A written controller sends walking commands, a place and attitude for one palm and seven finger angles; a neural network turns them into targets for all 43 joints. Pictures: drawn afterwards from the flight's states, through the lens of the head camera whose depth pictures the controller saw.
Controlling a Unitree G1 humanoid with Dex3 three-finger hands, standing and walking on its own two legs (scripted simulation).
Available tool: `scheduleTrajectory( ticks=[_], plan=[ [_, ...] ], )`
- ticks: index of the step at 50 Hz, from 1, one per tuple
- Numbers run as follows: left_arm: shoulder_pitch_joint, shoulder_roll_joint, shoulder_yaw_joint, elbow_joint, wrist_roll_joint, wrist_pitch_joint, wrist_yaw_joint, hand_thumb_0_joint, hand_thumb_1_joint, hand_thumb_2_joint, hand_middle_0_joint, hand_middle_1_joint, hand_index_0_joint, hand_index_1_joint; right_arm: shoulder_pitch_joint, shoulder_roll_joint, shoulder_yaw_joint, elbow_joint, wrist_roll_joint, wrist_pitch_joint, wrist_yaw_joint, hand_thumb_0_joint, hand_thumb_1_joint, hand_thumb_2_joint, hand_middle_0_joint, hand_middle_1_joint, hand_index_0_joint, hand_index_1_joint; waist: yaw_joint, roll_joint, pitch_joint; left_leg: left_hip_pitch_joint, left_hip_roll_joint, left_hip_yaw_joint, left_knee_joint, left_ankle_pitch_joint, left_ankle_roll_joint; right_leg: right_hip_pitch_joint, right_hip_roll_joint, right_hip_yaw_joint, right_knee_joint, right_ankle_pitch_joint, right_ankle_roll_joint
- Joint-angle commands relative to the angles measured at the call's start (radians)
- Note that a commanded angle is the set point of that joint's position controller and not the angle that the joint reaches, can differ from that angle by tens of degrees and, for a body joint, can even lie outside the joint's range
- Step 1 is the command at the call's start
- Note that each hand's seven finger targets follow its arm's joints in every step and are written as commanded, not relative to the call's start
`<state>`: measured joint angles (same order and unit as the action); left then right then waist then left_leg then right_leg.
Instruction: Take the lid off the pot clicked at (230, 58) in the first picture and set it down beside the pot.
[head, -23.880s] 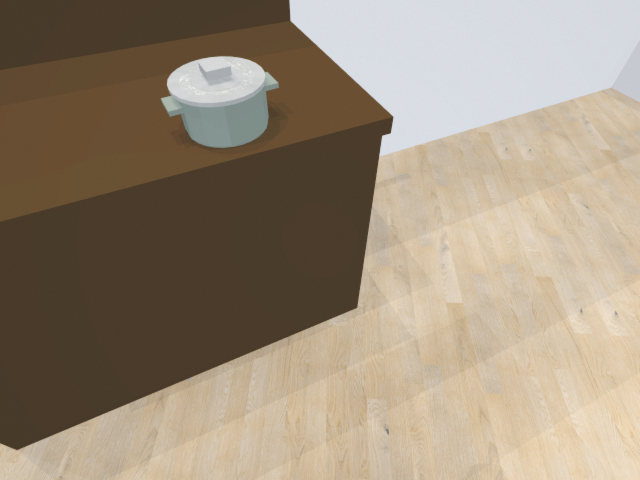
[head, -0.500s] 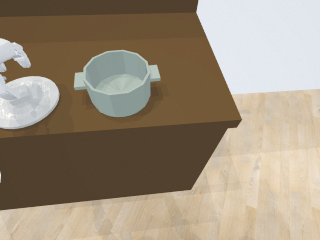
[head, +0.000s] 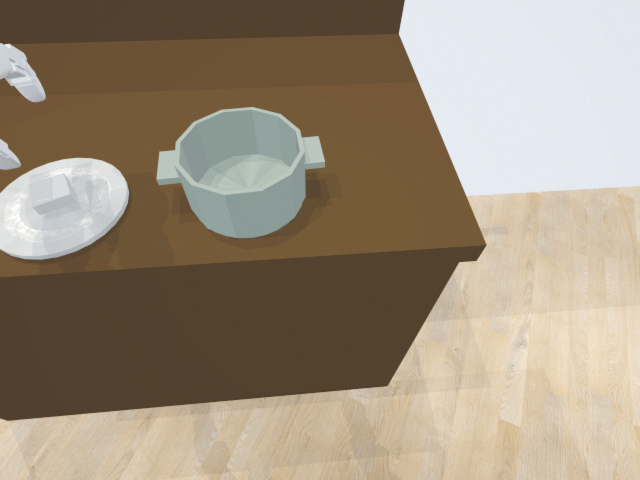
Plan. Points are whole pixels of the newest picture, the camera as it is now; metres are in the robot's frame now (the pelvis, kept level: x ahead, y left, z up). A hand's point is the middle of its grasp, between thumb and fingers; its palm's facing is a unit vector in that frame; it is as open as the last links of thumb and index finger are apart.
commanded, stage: raise the empty hand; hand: left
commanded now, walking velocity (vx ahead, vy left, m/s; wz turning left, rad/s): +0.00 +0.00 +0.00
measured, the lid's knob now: (52, 193) +0.47 +0.35 +0.08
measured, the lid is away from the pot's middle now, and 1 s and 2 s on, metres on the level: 0.26 0.26 0.26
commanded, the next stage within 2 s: draw the hand back to the body in 0.30 s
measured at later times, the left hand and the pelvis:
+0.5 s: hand out of the picture +0.46 +0.34 +0.23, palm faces -0.25 -0.09 -0.97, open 11.1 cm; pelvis +0.00 -0.01 +0.00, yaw +0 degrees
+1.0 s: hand out of the picture +0.41 +0.29 +0.25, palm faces +0.24 -0.66 -0.71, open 11.0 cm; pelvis +0.00 -0.01 +0.01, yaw +1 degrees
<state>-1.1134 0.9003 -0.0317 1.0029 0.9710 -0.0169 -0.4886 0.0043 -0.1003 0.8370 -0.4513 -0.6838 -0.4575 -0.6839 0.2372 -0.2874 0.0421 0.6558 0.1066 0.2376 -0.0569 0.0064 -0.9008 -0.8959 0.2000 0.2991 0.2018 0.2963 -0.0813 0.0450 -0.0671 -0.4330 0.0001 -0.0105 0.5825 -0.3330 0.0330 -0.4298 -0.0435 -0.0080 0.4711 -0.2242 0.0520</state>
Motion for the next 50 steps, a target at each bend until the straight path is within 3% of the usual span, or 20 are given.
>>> scheduleTrajectory(
  ticks=[1,8,11,14,16,17,20,22,23,27,28,30,32,34,41,44,45,46,48,50],
  plan=[
    [-0.496,0.265,0.047,-0.209,0.003,0.013,0.032,0.000,-0.104,0.838,-0.440,-0.687,-0.440,-0.687,0.027,-0.162,-0.056,-0.084,-0.003,-0.029,-0.012,0.000,-0.900,-0.900,0.200,0.300,0.200,0.300,-0.012,0.118,-0.394,0.258,-0.020,0.007,-0.039,0.587,0.023,0.147,0.079,-0.067,0.002,0.290,-0.088],
    [-0.578,0.273,0.026,-0.164,0.020,0.037,0.025,0.000,-0.104,0.838,-0.440,-0.687,-0.440,-0.687,0.035,-0.164,-0.046,-0.065,-0.001,-0.035,-0.016,0.000,-0.900,-0.900,0.200,0.300,0.200,0.300,-0.015,0.079,-0.376,0.221,-0.024,0.010,-0.065,0.497,0.024,0.167,0.076,-0.065,-0.011,0.266,-0.085],
    [-0.567,0.294,0.049,-0.193,0.023,0.041,0.026,0.000,-0.104,0.838,-0.440,-0.687,-0.440,-0.687,0.032,-0.166,-0.051,-0.073,-0.004,-0.046,-0.015,0.000,-0.900,-0.900,0.200,0.300,0.200,0.300,-0.006,0.129,-0.411,0.272,-0.023,0.006,-0.054,0.584,0.023,0.173,0.076,-0.064,-0.009,0.297,-0.089],
    [-0.487,0.251,0.005,-0.031,0.024,0.055,0.016,0.000,-0.104,0.838,-0.440,-0.687,-0.440,-0.687,0.045,-0.170,-0.041,-0.063,0.002,-0.037,-0.016,0.000,-0.900,-0.900,0.200,0.300,0.200,0.300,-0.018,-0.009,-0.288,0.147,-0.026,0.031,-0.084,0.398,0.022,0.173,0.075,-0.069,-0.021,0.254,-0.079],
    [-0.552,0.235,-0.018,-0.120,0.023,0.053,0.018,0.000,-0.104,0.838,-0.440,-0.687,-0.440,-0.687,0.029,-0.174,-0.046,-0.069,0.003,-0.033,-0.016,0.000,-0.900,-0.900,0.200,0.300,0.200,0.300,-0.018,0.053,-0.332,0.187,-0.023,0.032,-0.085,0.442,0.024,0.177,0.070,-0.064,-0.018,0.274,-0.086],
    [-0.602,0.288,0.021,-0.166,0.038,0.051,0.024,0.000,-0.104,0.838,-0.440,-0.687,-0.440,-0.687,0.032,-0.170,-0.049,-0.067,-0.002,-0.036,-0.014,0.000,-0.900,-0.900,0.200,0.300,0.200,0.300,-0.011,0.089,-0.388,0.217,-0.025,0.024,-0.074,0.476,0.026,0.190,0.071,-0.055,-0.014,0.279,-0.084],
    [-0.613,0.315,0.044,-0.165,0.043,0.045,0.024,0.000,-0.104,0.838,-0.440,-0.687,-0.440,-0.687,0.042,-0.167,-0.049,-0.065,-0.004,-0.042,-0.020,0.000,-0.900,-0.900,0.200,0.300,0.200,0.300,-0.009,0.088,-0.421,0.229,-0.025,0.020,-0.067,0.523,0.030,0.207,0.071,-0.054,-0.009,0.308,-0.082],
    [-0.548,0.322,0.070,-0.180,0.040,0.042,0.027,0.000,-0.104,0.838,-0.440,-0.687,-0.440,-0.687,0.042,-0.162,-0.051,-0.075,-0.006,-0.042,-0.014,0.000,-0.900,-0.900,0.200,0.300,0.200,0.300,0.001,0.095,-0.441,0.248,-0.024,0.013,-0.054,0.591,0.027,0.211,0.073,-0.055,0.002,0.328,-0.081],
    [-0.492,0.308,0.069,-0.150,0.036,0.041,0.026,0.000,-0.104,0.838,-0.440,-0.687,-0.440,-0.687,0.036,-0.160,-0.051,-0.083,-0.006,-0.041,-0.013,0.000,-0.900,-0.900,0.200,0.300,0.200,0.300,0.001,0.082,-0.399,0.228,-0.026,0.017,-0.054,0.576,0.029,0.203,0.074,-0.058,-0.001,0.329,-0.082],
    [-0.373,0.345,0.133,-0.314,0.008,0.040,0.028,0.000,-0.104,0.838,-0.440,-0.687,-0.440,-0.687,0.002,-0.156,-0.052,-0.120,-0.004,-0.037,0.004,0.000,-0.900,-0.900,0.200,0.300,0.200,0.300,0.031,0.089,-0.457,0.258,-0.019,0.005,-0.047,0.684,0.031,0.260,0.067,-0.052,0.012,0.380,-0.079],
    [-0.349,0.313,0.112,-0.305,0.000,0.049,0.023,0.000,-0.104,0.838,-0.440,-0.687,-0.440,-0.687,-0.007,-0.157,-0.053,-0.122,-0.005,-0.038,0.005,0.000,-0.900,-0.900,0.200,0.300,0.200,0.300,0.023,0.090,-0.413,0.251,-0.020,0.010,-0.051,0.659,0.033,0.239,0.067,-0.056,0.000,0.366,-0.078],
    [-0.307,0.377,0.183,-0.394,-0.020,0.055,0.021,0.000,-0.104,0.838,-0.440,-0.687,-0.440,-0.687,-0.016,-0.160,-0.054,-0.138,-0.003,-0.039,0.010,0.000,-0.900,-0.900,0.200,0.300,0.200,0.300,0.043,0.067,-0.438,0.255,-0.021,0.003,-0.055,0.676,0.036,0.281,0.065,-0.052,0.005,0.390,-0.076],
    [-0.263,0.412,0.230,-0.478,-0.030,0.061,0.023,0.000,-0.104,0.838,-0.440,-0.687,-0.440,-0.687,-0.035,-0.156,-0.051,-0.151,-0.009,-0.045,0.017,0.000,-0.900,-0.900,0.200,0.300,0.200,0.300,0.057,0.108,-0.476,0.279,-0.023,-0.005,-0.047,0.739,0.034,0.306,0.060,-0.049,0.014,0.416,-0.075],
    [-0.176,0.368,0.215,-0.440,-0.049,0.074,0.012,0.000,-0.104,0.838,-0.440,-0.687,-0.440,-0.687,-0.047,-0.154,-0.048,-0.158,-0.007,-0.049,0.017,0.000,-0.900,-0.900,0.200,0.300,0.200,0.300,0.053,0.048,-0.398,0.245,-0.024,0.004,-0.057,0.677,0.035,0.293,0.060,-0.058,0.002,0.397,-0.071],
    [-0.121,0.308,0.193,-0.632,-0.083,0.111,0.012,0.000,-0.104,0.838,-0.440,-0.687,-0.440,-0.687,-0.099,-0.145,-0.047,-0.178,-0.010,-0.067,0.013,0.000,-0.900,-0.900,0.200,0.300,0.200,0.300,0.053,0.116,-0.376,0.314,-0.024,-0.012,-0.067,0.705,0.031,0.253,0.065,-0.064,-0.019,0.349,-0.082],
    [-0.099,0.262,0.170,-0.658,-0.092,0.126,0.008,0.000,-0.104,0.838,-0.440,-0.687,-0.440,-0.687,-0.112,-0.134,-0.040,-0.176,-0.010,-0.071,0.011,0.000,-0.900,-0.900,0.200,0.300,0.200,0.300,0.055,0.069,-0.349,0.303,-0.025,-0.016,-0.085,0.651,0.027,0.250,0.064,-0.071,-0.031,0.315,-0.080],
    [-0.200,0.012,0.358,-0.791,-0.714,0.003,0.194,0.000,-0.104,0.838,-0.440,-0.687,-0.440,-0.687,0.048,-0.058,-0.053,-0.251,-0.017,-0.138,-0.004,0.000,-0.900,-0.900,0.200,0.300,0.200,0.300,0.016,0.017,-0.249,0.407,0.024,0.026,-0.086,0.537,0.008,0.179,0.057,-0.085,-0.051,0.234,-0.100],
    [-0.079,0.000,0.324,-0.690,-0.758,-0.027,0.285,0.000,-0.104,0.838,-0.440,-0.687,-0.440,-0.687,-0.004,-0.090,-0.024,-0.208,-0.027,-0.161,-0.018,0.000,-0.900,-0.900,0.200,0.300,0.200,0.300,0.030,-0.001,-0.208,0.420,0.035,-0.010,-0.108,0.464,0.010,0.167,0.065,-0.078,-0.060,0.173,-0.104],
    [0.026,-0.028,0.373,-0.653,-0.894,-0.050,0.395,0.000,-0.104,0.838,-0.440,-0.687,-0.440,-0.687,-0.028,-0.104,-0.026,-0.194,-0.034,-0.187,-0.033,0.000,-0.900,-0.900,0.200,0.300,0.200,0.300,0.056,-0.069,-0.187,0.348,0.038,0.009,-0.147,0.357,0.005,0.230,0.054,-0.062,-0.067,0.177,-0.093],
    [-0.019,0.010,0.443,-0.814,-0.948,-0.085,0.465,0.000,-0.104,0.838,-0.440,-0.687,-0.440,-0.687,-0.050,-0.102,-0.025,-0.188,-0.046,-0.222,-0.034,0.000,-0.900,-0.900,0.200,0.300,0.200,0.300,0.075,0.050,-0.263,0.371,0.035,0.018,-0.162,0.401,-0.011,0.307,0.043,-0.052,-0.066,0.235,-0.094]
  ],
)
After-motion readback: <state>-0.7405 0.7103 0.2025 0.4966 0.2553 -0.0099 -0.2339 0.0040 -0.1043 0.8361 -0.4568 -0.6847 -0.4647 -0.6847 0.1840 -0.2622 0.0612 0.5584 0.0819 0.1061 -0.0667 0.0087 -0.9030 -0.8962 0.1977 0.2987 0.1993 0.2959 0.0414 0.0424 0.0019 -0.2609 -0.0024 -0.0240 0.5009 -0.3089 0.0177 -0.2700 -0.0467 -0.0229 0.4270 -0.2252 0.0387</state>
